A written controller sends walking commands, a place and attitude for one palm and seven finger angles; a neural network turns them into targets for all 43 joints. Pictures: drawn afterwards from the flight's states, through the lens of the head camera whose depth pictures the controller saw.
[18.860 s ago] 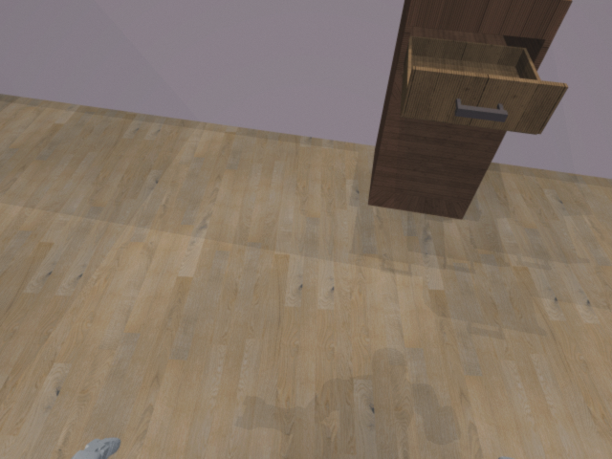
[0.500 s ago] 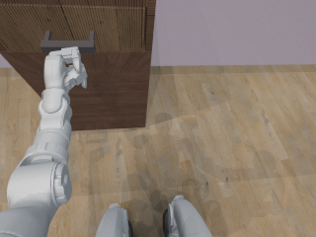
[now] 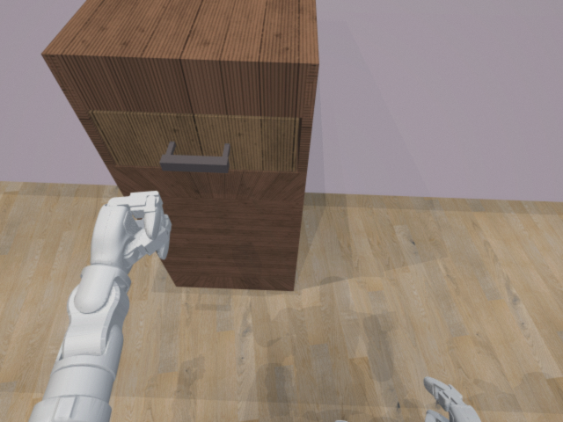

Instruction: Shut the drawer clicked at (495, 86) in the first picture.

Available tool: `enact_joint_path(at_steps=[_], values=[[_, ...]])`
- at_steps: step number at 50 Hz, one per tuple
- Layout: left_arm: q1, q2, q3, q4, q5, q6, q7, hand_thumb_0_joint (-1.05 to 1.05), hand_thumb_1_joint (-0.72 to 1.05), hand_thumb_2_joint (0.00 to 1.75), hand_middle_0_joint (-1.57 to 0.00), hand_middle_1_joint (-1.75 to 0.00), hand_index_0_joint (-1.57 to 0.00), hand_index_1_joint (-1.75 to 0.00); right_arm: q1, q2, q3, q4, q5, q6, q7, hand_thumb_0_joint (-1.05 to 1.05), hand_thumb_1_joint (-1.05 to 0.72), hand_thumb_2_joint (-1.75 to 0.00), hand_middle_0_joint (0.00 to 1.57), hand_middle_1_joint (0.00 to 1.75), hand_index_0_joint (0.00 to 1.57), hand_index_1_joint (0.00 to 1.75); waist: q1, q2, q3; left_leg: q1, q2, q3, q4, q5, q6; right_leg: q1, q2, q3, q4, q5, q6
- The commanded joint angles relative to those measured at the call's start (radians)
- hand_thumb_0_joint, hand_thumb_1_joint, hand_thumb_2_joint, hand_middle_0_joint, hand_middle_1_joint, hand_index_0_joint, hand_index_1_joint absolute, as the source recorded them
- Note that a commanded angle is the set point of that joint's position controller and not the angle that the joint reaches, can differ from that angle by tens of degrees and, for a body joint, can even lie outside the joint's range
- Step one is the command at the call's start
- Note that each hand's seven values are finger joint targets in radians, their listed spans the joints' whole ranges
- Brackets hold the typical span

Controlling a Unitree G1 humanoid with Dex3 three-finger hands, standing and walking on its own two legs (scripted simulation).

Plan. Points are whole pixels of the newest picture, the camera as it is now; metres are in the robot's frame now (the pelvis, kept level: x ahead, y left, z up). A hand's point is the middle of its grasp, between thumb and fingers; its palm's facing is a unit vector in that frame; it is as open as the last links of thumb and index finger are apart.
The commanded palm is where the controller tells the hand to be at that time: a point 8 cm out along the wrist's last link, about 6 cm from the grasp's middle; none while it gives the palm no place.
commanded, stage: draw the hand back to the body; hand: left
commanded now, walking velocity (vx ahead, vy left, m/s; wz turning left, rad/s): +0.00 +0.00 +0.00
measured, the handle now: (197, 155) +0.58 +0.17 -0.01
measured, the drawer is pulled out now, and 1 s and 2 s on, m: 0.00 0.00 0.00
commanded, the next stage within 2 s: step back with the hand held close in 0.90 s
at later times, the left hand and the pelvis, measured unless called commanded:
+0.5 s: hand (65, 291) +0.23 +0.21 +0.16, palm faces +0.30 -0.90 -0.31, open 3.3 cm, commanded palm +0.18 +0.26 +0.18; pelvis +0.00 +0.00 +0.04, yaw +0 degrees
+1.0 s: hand out of the picture +0.17 +0.23 +0.20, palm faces +0.41 -0.83 -0.38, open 3.2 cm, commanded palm +0.12 +0.27 +0.21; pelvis -0.01 -0.01 +0.04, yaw +0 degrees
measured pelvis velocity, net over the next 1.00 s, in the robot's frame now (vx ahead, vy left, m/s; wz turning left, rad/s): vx -0.01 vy -0.01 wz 0.00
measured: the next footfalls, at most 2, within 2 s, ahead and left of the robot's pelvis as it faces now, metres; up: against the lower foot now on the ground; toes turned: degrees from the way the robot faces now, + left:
none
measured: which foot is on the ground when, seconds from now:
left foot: down 0.00-1.00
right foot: down 0.00-1.00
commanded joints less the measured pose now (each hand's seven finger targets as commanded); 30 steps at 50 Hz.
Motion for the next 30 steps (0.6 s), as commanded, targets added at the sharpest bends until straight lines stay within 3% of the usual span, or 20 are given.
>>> enact_joint_path(at_steps=[1,2,3,4,7,11,14,17,19,23,25,30], values=[[-0.157,0.151,0.063,-0.302,-0.042,-0.015,-0.024,0.00,0.90,0.90,-1.40,-1.60,-1.40,-1.60,-0.027,-0.128,-0.040,-0.136,0.009,-0.064,-0.024,0.00,-0.90,-0.90,0.20,0.30,0.20,0.30,0.005,-0.015,-0.254,0.191,-0.027,-0.034,-0.148,0.401,0.005,0.253,0.034,0.022,-0.095,0.413,-0.008],[-0.136,0.245,0.046,-0.397,0.074,0.027,0.084,0.00,0.90,0.90,-1.40,-1.60,-1.40,-1.60,-0.090,-0.110,-0.048,-0.156,0.004,-0.042,-0.045,0.00,-0.90,-0.90,0.20,0.30,0.20,0.30,0.054,-0.010,-0.276,0.245,-0.028,-0.023,-0.204,0.382,0.008,0.309,0.007,0.070,-0.151,0.356,-0.024],[-0.105,0.177,0.007,-0.436,0.088,0.060,0.140,0.00,0.90,0.90,-1.40,-1.60,-1.40,-1.60,-0.105,-0.096,-0.040,-0.172,0.002,-0.038,-0.057,0.00,-0.90,-0.90,0.20,0.30,0.20,0.30,0.032,-0.003,-0.217,0.273,-0.027,-0.019,-0.235,0.356,0.006,0.303,0.011,0.065,-0.183,0.333,-0.021],[-0.053,0.165,-0.006,-0.441,0.104,0.089,0.179,0.00,0.90,0.90,-1.40,-1.60,-1.40,-1.60,-0.116,-0.096,-0.035,-0.168,0.001,-0.037,-0.065,0.00,-0.90,-0.90,0.20,0.30,0.20,0.30,0.041,0.008,-0.174,0.278,-0.023,-0.020,-0.260,0.335,0.004,0.323,0.005,0.063,-0.202,0.314,-0.021],[0.003,0.204,0.029,-0.485,0.126,0.143,0.246,0.00,0.90,0.90,-1.40,-1.60,-1.40,-1.60,-0.144,-0.097,-0.025,-0.155,-0.005,-0.033,-0.089,0.00,-0.90,-0.90,0.20,0.30,0.20,0.30,0.046,-0.071,-0.123,0.314,-0.019,-0.019,-0.313,0.319,0.015,0.386,0.006,0.064,-0.266,0.308,-0.016],[0.047,0.189,0.024,-0.607,0.144,0.172,0.281,0.00,0.90,0.90,-1.40,-1.60,-1.40,-1.60,-0.173,-0.084,-0.009,-0.143,-0.012,-0.055,-0.100,0.00,-0.90,-0.90,0.20,0.30,0.20,0.30,0.058,0.015,-0.106,0.430,-0.020,-0.020,-0.383,0.357,0.012,0.443,0.004,0.059,-0.324,0.327,-0.021],[0.128,0.162,0.006,-0.670,0.149,0.190,0.286,0.00,0.90,0.90,-1.40,-1.60,-1.40,-1.60,-0.185,-0.079,-0.001,-0.132,-0.022,-0.076,-0.099,0.00,-0.90,-0.90,0.20,0.30,0.20,0.30,0.064,0.029,-0.058,0.482,-0.020,-0.015,-0.423,0.396,0.012,0.477,0.007,0.055,-0.369,0.358,-0.019],[0.222,0.172,0.028,-0.727,0.151,0.195,0.288,0.00,0.90,0.90,-1.40,-1.60,-1.40,-1.60,-0.192,-0.082,-0.003,-0.120,-0.031,-0.095,-0.094,0.00,-0.90,-0.90,0.20,0.30,0.20,0.30,0.075,-0.009,-0.025,0.506,-0.016,-0.017,-0.454,0.428,0.012,0.511,0.011,0.051,-0.401,0.376,-0.019],[0.283,0.172,0.046,-0.788,0.151,0.194,0.287,0.00,0.90,0.90,-1.40,-1.60,-1.40,-1.60,-0.195,-0.077,-0.003,-0.120,-0.035,-0.104,-0.088,0.00,-0.90,-0.90,0.20,0.30,0.20,0.30,0.083,0.013,-0.026,0.528,-0.017,-0.017,-0.469,0.461,0.009,0.540,0.009,0.048,-0.408,0.401,-0.019],[0.402,0.185,0.092,-0.858,0.150,0.194,0.284,0.00,0.90,0.90,-1.40,-1.60,-1.40,-1.60,-0.202,-0.073,-0.006,-0.114,-0.043,-0.114,-0.078,0.00,-0.90,-0.90,0.20,0.30,0.20,0.30,0.091,-0.001,0.022,0.528,-0.018,-0.014,-0.485,0.472,0.007,0.559,0.013,0.049,-0.433,0.412,-0.017],[0.447,0.203,0.126,-0.913,0.150,0.189,0.286,0.00,0.90,0.90,-1.40,-1.60,-1.40,-1.60,-0.203,-0.071,-0.011,-0.115,-0.047,-0.123,-0.076,0.00,-0.90,-0.90,0.20,0.30,0.20,0.30,0.098,0.000,-0.001,0.544,-0.019,-0.009,-0.481,0.489,0.010,0.573,0.011,0.051,-0.436,0.433,-0.014],[0.555,0.218,0.174,-1.021,0.149,0.173,0.290,0.00,0.90,0.90,-1.40,-1.60,-1.40,-1.60,-0.206,-0.067,-0.016,-0.109,-0.051,-0.149,-0.071,0.00,-0.90,-0.90,0.20,0.30,0.20,0.30,0.105,0.012,0.024,0.542,-0.018,-0.009,-0.480,0.474,0.009,0.569,0.011,0.054,-0.448,0.417,-0.012]])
